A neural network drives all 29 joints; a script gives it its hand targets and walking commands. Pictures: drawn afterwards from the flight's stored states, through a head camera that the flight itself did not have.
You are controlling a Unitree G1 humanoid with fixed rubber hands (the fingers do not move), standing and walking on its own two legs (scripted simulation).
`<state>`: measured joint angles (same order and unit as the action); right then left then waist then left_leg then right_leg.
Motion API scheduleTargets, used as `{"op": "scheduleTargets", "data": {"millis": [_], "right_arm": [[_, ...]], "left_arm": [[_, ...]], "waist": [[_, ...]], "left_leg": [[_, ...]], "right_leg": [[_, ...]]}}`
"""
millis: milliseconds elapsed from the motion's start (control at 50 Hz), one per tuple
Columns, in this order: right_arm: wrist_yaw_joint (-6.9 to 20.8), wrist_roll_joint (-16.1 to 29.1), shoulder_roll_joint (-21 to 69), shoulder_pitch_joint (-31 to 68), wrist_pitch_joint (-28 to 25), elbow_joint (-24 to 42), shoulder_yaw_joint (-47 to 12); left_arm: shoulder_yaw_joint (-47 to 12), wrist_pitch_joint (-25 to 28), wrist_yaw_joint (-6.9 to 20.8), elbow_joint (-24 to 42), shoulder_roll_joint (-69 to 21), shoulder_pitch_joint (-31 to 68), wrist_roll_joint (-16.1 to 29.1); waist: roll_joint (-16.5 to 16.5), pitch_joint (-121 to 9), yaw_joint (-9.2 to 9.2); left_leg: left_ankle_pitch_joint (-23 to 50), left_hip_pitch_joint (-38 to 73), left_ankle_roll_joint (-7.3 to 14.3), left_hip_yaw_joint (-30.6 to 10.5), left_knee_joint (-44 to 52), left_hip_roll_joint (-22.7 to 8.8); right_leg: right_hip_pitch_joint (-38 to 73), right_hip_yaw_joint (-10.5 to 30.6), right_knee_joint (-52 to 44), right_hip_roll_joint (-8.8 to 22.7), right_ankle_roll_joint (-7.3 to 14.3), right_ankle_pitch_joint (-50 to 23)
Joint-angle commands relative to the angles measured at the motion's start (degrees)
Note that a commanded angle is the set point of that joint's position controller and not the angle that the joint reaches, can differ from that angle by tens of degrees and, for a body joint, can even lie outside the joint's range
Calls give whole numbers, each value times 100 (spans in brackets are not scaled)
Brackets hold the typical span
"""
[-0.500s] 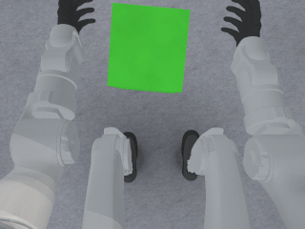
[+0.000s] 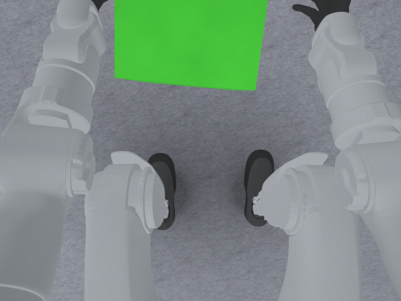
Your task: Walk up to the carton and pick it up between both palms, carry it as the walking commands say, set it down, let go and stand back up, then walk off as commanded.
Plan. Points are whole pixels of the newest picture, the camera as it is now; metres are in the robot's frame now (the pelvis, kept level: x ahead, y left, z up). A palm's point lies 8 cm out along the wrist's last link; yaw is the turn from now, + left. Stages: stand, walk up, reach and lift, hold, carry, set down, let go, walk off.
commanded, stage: reach and lift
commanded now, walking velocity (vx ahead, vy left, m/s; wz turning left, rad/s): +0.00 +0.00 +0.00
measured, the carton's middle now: (192, 25) +0.53 +0.05 -0.26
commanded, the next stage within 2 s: none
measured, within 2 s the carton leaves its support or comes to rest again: leaves its support in 1.56 s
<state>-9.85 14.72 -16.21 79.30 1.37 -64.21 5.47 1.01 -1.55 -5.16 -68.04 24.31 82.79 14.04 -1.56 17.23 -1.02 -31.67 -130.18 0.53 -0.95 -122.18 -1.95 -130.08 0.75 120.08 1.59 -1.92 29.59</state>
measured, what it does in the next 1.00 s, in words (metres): stands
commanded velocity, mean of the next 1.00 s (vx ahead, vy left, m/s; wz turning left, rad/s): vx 0.00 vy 0.00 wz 0.00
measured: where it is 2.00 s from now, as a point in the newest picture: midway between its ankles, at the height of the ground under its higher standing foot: (211, 201)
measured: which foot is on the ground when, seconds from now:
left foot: down 0.00-1.00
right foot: down 0.00-1.00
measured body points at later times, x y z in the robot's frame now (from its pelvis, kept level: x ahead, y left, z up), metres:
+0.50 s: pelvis +0.00 +0.00 -0.01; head +0.37 +0.02 +0.24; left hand +0.55 +0.20 -0.19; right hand +0.55 -0.16 -0.19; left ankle +0.11 +0.12 -0.35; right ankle +0.12 -0.13 -0.35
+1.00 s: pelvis +0.00 +0.00 +0.00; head +0.37 +0.04 +0.24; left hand +0.56 +0.19 -0.19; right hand +0.55 -0.11 -0.19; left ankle +0.11 +0.12 -0.35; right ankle +0.12 -0.13 -0.35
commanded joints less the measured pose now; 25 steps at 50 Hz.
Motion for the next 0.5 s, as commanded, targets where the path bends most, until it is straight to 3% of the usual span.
{"op": "scheduleTargets", "data": {"millis": [0,200,480], "right_arm": [[10,150,-550,1262,-199,413,-17],[-1,304,-593,1217,-224,295,-153],[-24,140,-413,1464,-241,176,-131]], "left_arm": [[-29,168,-5,496,678,1601,76],[-154,186,-42,721,690,1602,157],[-199,198,-3,243,467,1634,191]], "waist": [[484,-6779,51],[591,-7022,113],[341,-6381,96]], "left_leg": [[1701,3611,-190,65,930,199],[1924,3822,-208,91,762,165],[1501,3144,-187,91,895,233]], "right_leg": [[3306,-341,-520,-302,-79,-1511],[3354,-373,-383,-313,-65,-1636],[3320,-325,-489,-382,-49,-1404]]}}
